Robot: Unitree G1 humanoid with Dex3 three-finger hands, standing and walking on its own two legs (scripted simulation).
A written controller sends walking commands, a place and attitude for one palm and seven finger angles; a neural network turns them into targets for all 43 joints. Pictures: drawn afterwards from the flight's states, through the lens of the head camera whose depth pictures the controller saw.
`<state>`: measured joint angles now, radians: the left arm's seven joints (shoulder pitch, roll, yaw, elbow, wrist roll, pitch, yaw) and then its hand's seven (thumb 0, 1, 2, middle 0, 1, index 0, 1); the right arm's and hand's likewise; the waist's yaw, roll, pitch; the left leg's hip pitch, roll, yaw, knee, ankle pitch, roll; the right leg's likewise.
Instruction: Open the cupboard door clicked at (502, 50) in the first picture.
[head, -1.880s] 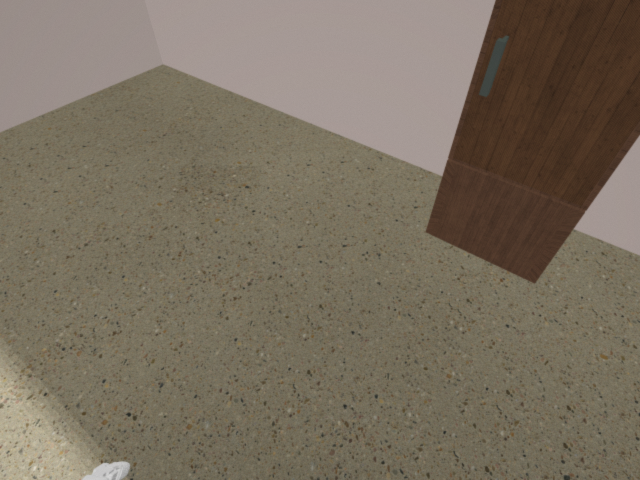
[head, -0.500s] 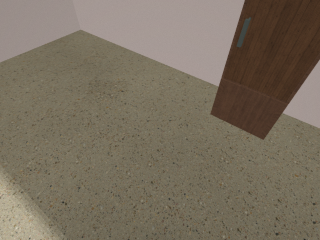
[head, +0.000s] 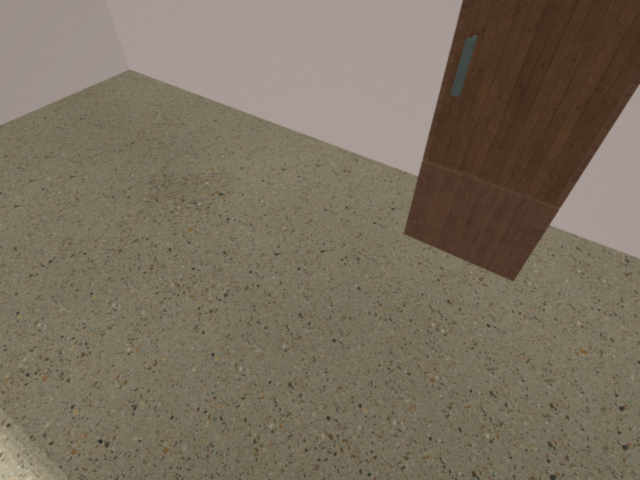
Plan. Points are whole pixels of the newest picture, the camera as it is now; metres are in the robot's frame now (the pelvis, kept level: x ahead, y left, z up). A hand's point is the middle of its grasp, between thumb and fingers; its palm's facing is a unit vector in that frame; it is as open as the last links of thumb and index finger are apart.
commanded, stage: walk to a spot facing it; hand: left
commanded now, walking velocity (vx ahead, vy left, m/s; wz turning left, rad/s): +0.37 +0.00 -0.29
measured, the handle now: (465, 65) +1.18 -0.33 +0.02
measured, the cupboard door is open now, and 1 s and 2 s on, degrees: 0 0 0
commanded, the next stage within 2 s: turn to face it in 0.68 s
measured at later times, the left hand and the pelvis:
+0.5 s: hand (192, 388) +0.28 +0.23 -0.16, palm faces -0.16 -0.97 -0.18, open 7.4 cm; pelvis +0.17 +0.05 +0.02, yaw -13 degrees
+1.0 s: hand (272, 280) +0.51 +0.13 -0.15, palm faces -0.42 -0.88 -0.22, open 7.3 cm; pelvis +0.36 -0.01 +0.01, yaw -26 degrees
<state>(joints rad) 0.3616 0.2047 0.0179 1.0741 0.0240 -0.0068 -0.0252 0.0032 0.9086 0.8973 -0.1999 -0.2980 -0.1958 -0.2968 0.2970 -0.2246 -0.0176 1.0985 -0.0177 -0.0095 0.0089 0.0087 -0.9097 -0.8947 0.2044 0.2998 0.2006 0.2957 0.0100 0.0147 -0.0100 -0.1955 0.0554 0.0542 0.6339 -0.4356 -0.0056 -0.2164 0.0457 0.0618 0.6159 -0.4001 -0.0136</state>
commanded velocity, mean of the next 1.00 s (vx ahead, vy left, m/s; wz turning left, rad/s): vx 0.26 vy -0.01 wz -0.43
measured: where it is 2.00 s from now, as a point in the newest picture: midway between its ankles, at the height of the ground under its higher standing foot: (385, 363)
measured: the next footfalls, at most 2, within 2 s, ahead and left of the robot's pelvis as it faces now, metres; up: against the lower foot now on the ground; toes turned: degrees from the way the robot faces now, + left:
left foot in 0.20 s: +0.14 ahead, +0.14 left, +0.00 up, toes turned +4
right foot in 0.70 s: +0.40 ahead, -0.11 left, +0.00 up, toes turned -26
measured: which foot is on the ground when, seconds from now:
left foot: down 0.00-0.00, up 0.02-0.18, down 0.20-0.68, up 0.70-1.00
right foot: down 0.00-0.22, up 0.24-0.68, down 0.70-1.00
